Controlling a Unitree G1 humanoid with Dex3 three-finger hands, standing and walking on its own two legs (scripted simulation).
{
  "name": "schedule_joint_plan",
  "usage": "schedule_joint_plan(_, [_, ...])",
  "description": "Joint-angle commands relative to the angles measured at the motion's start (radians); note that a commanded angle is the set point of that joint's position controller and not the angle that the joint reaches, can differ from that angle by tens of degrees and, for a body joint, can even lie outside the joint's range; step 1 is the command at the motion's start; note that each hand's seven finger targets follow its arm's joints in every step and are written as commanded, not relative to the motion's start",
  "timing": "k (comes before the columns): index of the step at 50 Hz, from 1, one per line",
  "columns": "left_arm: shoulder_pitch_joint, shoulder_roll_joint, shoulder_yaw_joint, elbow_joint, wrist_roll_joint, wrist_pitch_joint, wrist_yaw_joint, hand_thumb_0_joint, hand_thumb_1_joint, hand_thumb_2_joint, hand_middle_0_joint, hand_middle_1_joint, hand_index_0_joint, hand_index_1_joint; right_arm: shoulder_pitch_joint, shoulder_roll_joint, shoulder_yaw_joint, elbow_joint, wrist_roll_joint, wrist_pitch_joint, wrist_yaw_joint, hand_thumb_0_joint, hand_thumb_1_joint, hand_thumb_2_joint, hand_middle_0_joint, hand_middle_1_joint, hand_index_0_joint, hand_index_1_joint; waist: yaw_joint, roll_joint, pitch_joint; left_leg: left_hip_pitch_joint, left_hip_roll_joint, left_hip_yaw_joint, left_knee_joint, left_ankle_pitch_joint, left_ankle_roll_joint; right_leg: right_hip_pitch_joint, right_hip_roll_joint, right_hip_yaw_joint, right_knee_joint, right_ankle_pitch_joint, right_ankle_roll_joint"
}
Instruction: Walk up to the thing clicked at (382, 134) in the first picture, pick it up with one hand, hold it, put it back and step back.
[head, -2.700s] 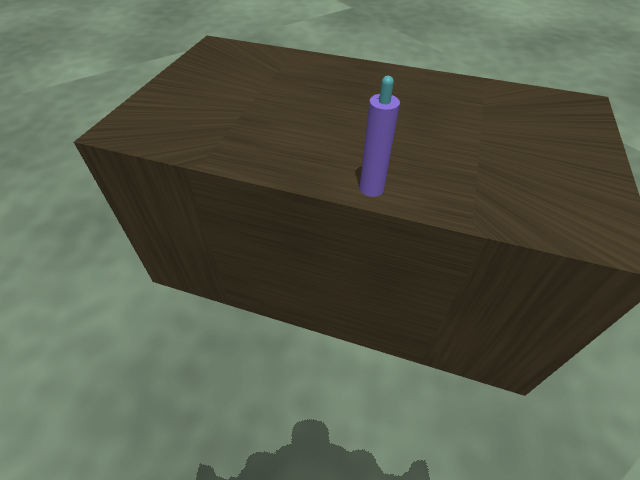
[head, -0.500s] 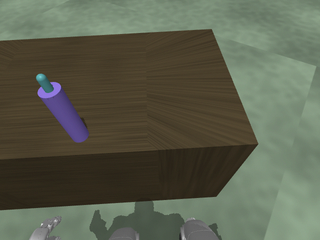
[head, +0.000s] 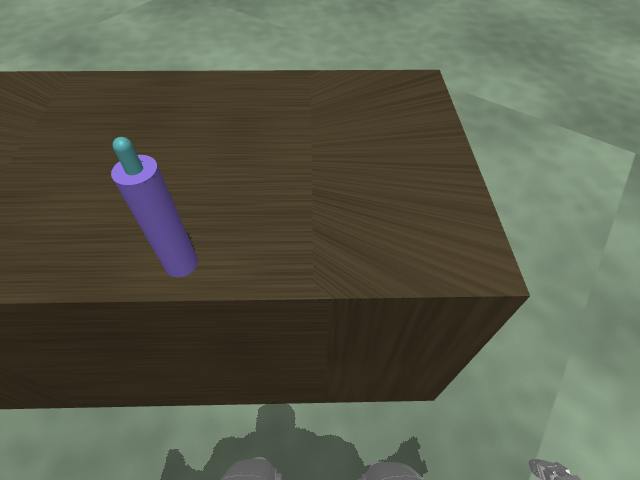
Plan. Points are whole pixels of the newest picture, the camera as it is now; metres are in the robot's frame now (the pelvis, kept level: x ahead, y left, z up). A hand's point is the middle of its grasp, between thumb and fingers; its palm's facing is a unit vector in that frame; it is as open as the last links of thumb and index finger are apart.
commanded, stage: walk up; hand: left
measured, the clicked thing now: (156, 212) +0.46 +0.24 +0.04
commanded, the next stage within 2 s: stand in 1.34 s
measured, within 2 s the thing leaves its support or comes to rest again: neither
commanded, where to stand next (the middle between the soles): +0.08 +0.03 m, yaw +1 degrees
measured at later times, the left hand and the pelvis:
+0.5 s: hand out of the picture +0.09 +0.27 -0.12, palm faces -0.01 -0.94 -0.35, open 7.4 cm; pelvis +0.01 +0.02 +0.03, yaw +0 degrees
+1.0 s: hand out of the picture +0.10 +0.26 -0.12, palm faces -0.02 -0.94 -0.35, open 7.4 cm; pelvis +0.02 +0.01 +0.04, yaw +0 degrees
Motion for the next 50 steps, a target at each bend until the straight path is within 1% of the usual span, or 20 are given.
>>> schedule_joint_plan(1, [-0.126, 0.239, 0.045, -0.081, -0.011, -0.03, 0.006, 0.0, 0.9, 0.9, -0.2, -0.3, -0.2, -0.3, 0.039, -0.18, -0.053, -0.014, 0.007, -0.043, -0.004, 0.0, -0.9, -0.9, 0.2, 0.3, 0.2, 0.3, -0.06, -0.126, -0.148, 0.182, 0.036, -0.059, -0.234, 0.302, 0.031, -0.026, -0.204, 0.22, -0.195, 0.36, -0.098])
schedule_joint_plan(2, [-0.106, 0.208, 0.036, -0.07, -0.017, -0.023, 0.003, 0.0, 0.9, 0.9, -0.2, -0.3, -0.2, -0.3, 0.007, -0.207, -0.06, -0.016, -0.002, -0.05, -0.002, 0.0, -0.9, -0.9, 0.2, 0.3, 0.2, 0.3, -0.038, -0.075, -0.155, 0.211, 0.087, -0.162, -0.292, 0.334, 0.065, -0.064, -0.136, 0.161, -0.175, 0.268, -0.046])
schedule_joint_plan(3, [-0.087, 0.199, 0.032, -0.057, -0.017, -0.014, -0.002, 0.0, 0.9, 0.9, -0.2, -0.3, -0.2, -0.3, -0.035, -0.225, -0.061, -0.025, -0.006, -0.053, 0.002, 0.0, -0.9, -0.9, 0.2, 0.3, 0.2, 0.3, -0.014, -0.055, -0.147, 0.153, 0.136, -0.216, -0.336, 0.205, 0.097, -0.042, -0.08, 0.108, -0.18, 0.091, -0.021])
schedule_joint_plan(4, [-0.069, 0.202, 0.034, -0.04, -0.015, -0.012, -0.004, 0.0, 0.9, 0.9, -0.2, -0.3, -0.2, -0.3, -0.051, -0.226, -0.052, -0.014, 0.003, -0.053, 0.008, 0.0, -0.9, -0.9, 0.2, 0.3, 0.2, 0.3, 0.003, -0.059, -0.14, 0.093, 0.158, -0.22, -0.353, 0.152, 0.108, 0.031, -0.072, 0.101, -0.204, -0.018, -0.024])
schedule_joint_plan(6, [-0.077, 0.191, 0.029, -0.013, -0.011, -0.015, -0.009, 0.0, 0.9, 0.9, -0.2, -0.3, -0.2, -0.3, -0.079, -0.198, -0.038, 0.006, 0.003, -0.046, 0.013, 0.0, -0.9, -0.9, 0.2, 0.3, 0.2, 0.3, 0.003, -0.067, -0.095, 0.062, 0.102, -0.157, -0.371, 0.079, 0.067, 0.055, -0.099, 0.144, -0.294, -0.064, -0.039])
schedule_joint_plan(7, [-0.108, 0.203, 0.029, -0.012, -0.01, -0.016, -0.011, 0.0, 0.9, 0.9, -0.2, -0.3, -0.2, -0.3, -0.082, -0.196, -0.036, 0.018, -0.001, -0.043, 0.012, 0.0, -0.9, -0.9, 0.2, 0.3, 0.2, 0.3, -0.012, -0.066, -0.073, 0.058, 0.078, -0.136, -0.388, 0.038, 0.048, 0.038, -0.11, 0.158, -0.319, -0.078, -0.043])
schedule_joint_plan(8, [-0.104, 0.205, 0.028, -0.002, -0.014, -0.015, -0.012, 0.0, 0.9, 0.9, -0.2, -0.3, -0.2, -0.3, -0.083, -0.198, -0.032, 0.035, -0.003, -0.043, 0.013, 0.0, -0.9, -0.9, 0.2, 0.3, 0.2, 0.3, -0.008, -0.03, -0.057, 0.075, 0.071, -0.131, -0.408, 0.016, 0.039, 0.012, -0.118, 0.17, -0.339, -0.103, -0.044])
schedule_joint_plan(10, [-0.101, 0.192, 0.023, 0.017, -0.018, -0.015, -0.014, 0.0, 0.9, 0.9, -0.2, -0.3, -0.2, -0.3, -0.098, -0.199, -0.029, 0.052, -0.005, -0.046, 0.016, 0.0, -0.9, -0.9, 0.2, 0.3, 0.2, 0.3, -0.004, 0.007, -0.067, 0.096, 0.085, -0.153, -0.454, 0.008, 0.038, 0.03, -0.104, 0.143, -0.351, -0.067, -0.036])
schedule_joint_plan(12, [-0.11, 0.183, 0.022, 0.03, -0.018, -0.014, -0.016, 0.0, 0.9, 0.9, -0.2, -0.3, -0.2, -0.3, -0.097, -0.193, -0.024, 0.067, -0.006, -0.051, 0.016, 0.0, -0.9, -0.9, 0.2, 0.3, 0.2, 0.3, -0.003, -0.002, -0.097, 0.102, 0.1, -0.164, -0.49, 0.02, 0.037, 0.083, -0.093, 0.119, -0.353, -0.008, -0.029])
schedule_joint_plan(15, [-0.108, 0.175, 0.018, 0.057, -0.019, -0.017, -0.016, 0.0, 0.9, 0.9, -0.2, -0.3, -0.2, -0.3, -0.123, -0.184, -0.017, 0.083, -0.002, -0.058, 0.013, 0.0, -0.9, -0.9, 0.2, 0.3, 0.2, 0.3, 0.007, 0.005, -0.118, 0.125, 0.105, -0.147, -0.507, 0.148, 0.029, 0.152, -0.102, 0.103, -0.376, 0.125, -0.019])
schedule_joint_plan(17, [-0.119, 0.175, 0.017, 0.07, -0.023, -0.018, -0.015, 0.0, 0.9, 0.9, -0.2, -0.3, -0.2, -0.3, -0.121, -0.179, -0.014, 0.1, 0.001, -0.063, 0.009, 0.0, -0.9, -0.9, 0.2, 0.3, 0.2, 0.3, 0.005, 0.0, -0.149, 0.176, 0.101, -0.12, -0.491, 0.321, 0.022, 0.182, -0.116, 0.103, -0.386, 0.229, -0.013])
schedule_joint_plan(18, [-0.126, 0.176, 0.016, 0.077, -0.024, -0.018, -0.014, 0.0, 0.9, 0.9, -0.2, -0.3, -0.2, -0.3, -0.122, -0.176, -0.013, 0.105, 0.003, -0.064, 0.008, 0.0, -0.9, -0.9, 0.2, 0.3, 0.2, 0.3, 0.004, 0.003, -0.149, 0.19, 0.097, -0.11, -0.487, 0.368, 0.019, 0.186, -0.122, 0.103, -0.394, 0.261, -0.009])
schedule_joint_plan(21, [-0.135, 0.176, 0.014, 0.091, -0.024, -0.015, -0.013, 0.0, 0.9, 0.9, -0.2, -0.3, -0.2, -0.3, -0.127, -0.172, -0.016, 0.121, 0.006, -0.062, 0.005, 0.0, -0.9, -0.9, 0.2, 0.3, 0.2, 0.3, 0.001, -0.009, -0.165, 0.236, 0.098, -0.091, -0.488, 0.434, 0.016, 0.199, -0.132, 0.098, -0.415, 0.306, -0.004])
schedule_joint_plan(27, [-0.163, 0.169, 0.013, 0.112, -0.019, -0.01, -0.012, 0.0, 0.9, 0.9, -0.2, -0.3, -0.2, -0.3, -0.127, -0.166, -0.022, 0.142, 0.005, -0.056, 0.001, 0.0, -0.9, -0.9, 0.2, 0.3, 0.2, 0.3, -0.01, -0.025, -0.182, 0.257, 0.097, -0.078, -0.506, 0.442, 0.013, 0.231, -0.138, 0.09, -0.437, 0.316, 0.002])
schedule_joint_plan(29, [-0.163, 0.168, 0.014, 0.115, -0.018, -0.008, -0.012, 0.0, 0.9, 0.9, -0.2, -0.3, -0.2, -0.3, -0.138, -0.164, -0.021, 0.143, 0.005, -0.055, 0.001, 0.0, -0.9, -0.9, 0.2, 0.3, 0.2, 0.3, -0.005, -0.018, -0.162, 0.249, 0.094, -0.075, -0.515, 0.423, 0.01, 0.219, -0.138, 0.092, -0.447, 0.302, 0.005])
schedule_joint_plan(34, [-0.178, 0.169, 0.016, 0.12, -0.013, -0.008, -0.011, 0.0, 0.9, 0.9, -0.2, -0.3, -0.2, -0.3, -0.139, -0.166, -0.022, 0.152, 0.002, -0.05, 0.002, 0.0, -0.9, -0.9, 0.2, 0.3, 0.2, 0.3, -0.014, -0.029, -0.155, 0.256, 0.092, -0.075, -0.521, 0.405, 0.007, 0.217, -0.14, 0.092, -0.468, 0.287, 0.006])
schedule_joint_plan(35, [-0.174, 0.167, 0.015, 0.122, -0.015, -0.008, -0.011, 0.0, 0.9, 0.9, -0.2, -0.3, -0.2, -0.3, -0.144, -0.161, -0.021, 0.15, 0.001, -0.05, 0.003, 0.0, -0.9, -0.9, 0.2, 0.3, 0.2, 0.3, -0.009, -0.021, -0.139, 0.254, 0.089, -0.076, -0.523, 0.4, 0.005, 0.203, -0.139, 0.093, -0.472, 0.282, 0.008])
schedule_joint_plan(38, [-0.183, 0.17, 0.017, 0.119, -0.011, -0.008, -0.011, 0.0, 0.9, 0.9, -0.2, -0.3, -0.2, -0.3, -0.143, -0.16, -0.02, 0.152, -0.001, -0.047, 0.004, 0.0, -0.9, -0.9, 0.2, 0.3, 0.2, 0.3, -0.015, -0.031, -0.134, 0.246, 0.087, -0.076, -0.527, 0.369, 0.006, 0.201, -0.138, 0.094, -0.485, 0.259, 0.008])
schedule_joint_plan(43, [-0.181, 0.168, 0.019, 0.12, -0.009, -0.008, -0.01, 0.0, 0.9, 0.9, -0.2, -0.3, -0.2, -0.3, -0.136, -0.159, -0.021, 0.157, 0.0, -0.047, 0.004, 0.0, -0.9, -0.9, 0.2, 0.3, 0.2, 0.3, -0.017, -0.036, -0.141, 0.248, 0.085, -0.076, -0.53, 0.363, 0.006, 0.211, -0.137, 0.095, -0.488, 0.258, 0.008])
schedule_joint_plan(50, [-0.18, 0.166, 0.021, 0.115, -0.01, -0.006, -0.009, 0.0, 0.9, 0.9, -0.2, -0.3, -0.2, -0.3, -0.127, -0.162, -0.023, 0.161, -0.002, -0.046, 0.001, 0.0, -0.9, -0.9, 0.2, 0.3, 0.2, 0.3, -0.017, -0.034, -0.158, 0.258, 0.087, -0.077, -0.527, 0.408, 0.004, 0.229, -0.137, 0.086, -0.474, 0.296, 0.006])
